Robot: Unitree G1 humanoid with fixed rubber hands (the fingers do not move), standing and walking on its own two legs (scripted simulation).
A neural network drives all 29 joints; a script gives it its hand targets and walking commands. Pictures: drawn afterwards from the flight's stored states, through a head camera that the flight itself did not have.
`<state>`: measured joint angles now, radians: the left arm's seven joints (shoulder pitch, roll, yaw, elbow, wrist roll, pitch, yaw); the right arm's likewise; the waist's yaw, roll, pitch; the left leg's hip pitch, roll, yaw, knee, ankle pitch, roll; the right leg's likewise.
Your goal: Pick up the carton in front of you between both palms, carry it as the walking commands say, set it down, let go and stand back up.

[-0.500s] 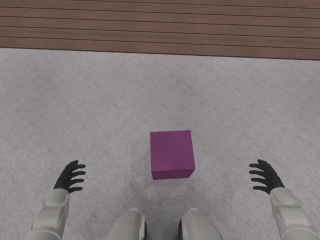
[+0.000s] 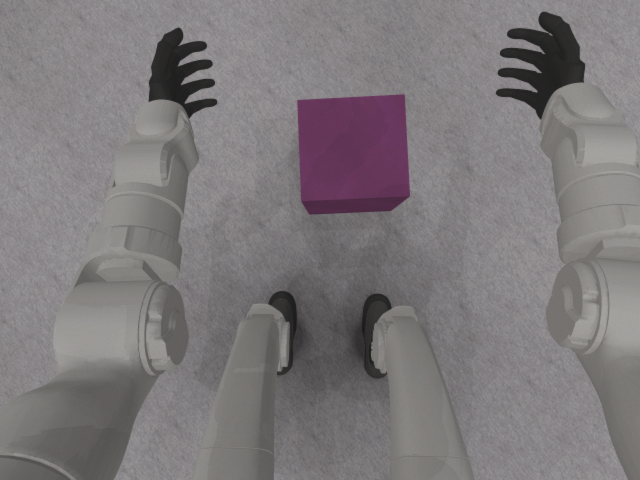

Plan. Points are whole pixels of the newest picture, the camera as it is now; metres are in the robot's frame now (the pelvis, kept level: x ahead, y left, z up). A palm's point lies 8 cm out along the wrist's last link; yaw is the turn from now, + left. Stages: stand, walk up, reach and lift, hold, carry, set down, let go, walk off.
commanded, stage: reach and lift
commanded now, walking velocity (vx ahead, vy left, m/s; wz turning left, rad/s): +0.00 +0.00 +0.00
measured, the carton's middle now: (350, 162) +0.54 -0.03 -0.53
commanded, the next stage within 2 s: none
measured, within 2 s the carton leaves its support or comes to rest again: leaves its support in 1.92 s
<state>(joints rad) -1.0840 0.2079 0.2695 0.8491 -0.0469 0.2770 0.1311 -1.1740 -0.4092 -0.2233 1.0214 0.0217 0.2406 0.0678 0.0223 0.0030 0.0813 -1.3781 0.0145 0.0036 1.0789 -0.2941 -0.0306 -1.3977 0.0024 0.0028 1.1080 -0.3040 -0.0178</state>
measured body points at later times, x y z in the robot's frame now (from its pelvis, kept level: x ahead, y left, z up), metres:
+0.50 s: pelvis +0.03 +0.01 -0.09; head +0.38 -0.01 +0.20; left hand +0.55 +0.17 -0.25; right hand +0.56 -0.21 -0.25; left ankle +0.10 +0.14 -0.62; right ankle +0.10 -0.11 -0.62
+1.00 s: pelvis -0.03 +0.01 -0.27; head +0.36 -0.01 -0.04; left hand +0.54 +0.16 -0.45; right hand +0.56 -0.21 -0.45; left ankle +0.09 +0.14 -0.62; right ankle +0.09 -0.11 -0.62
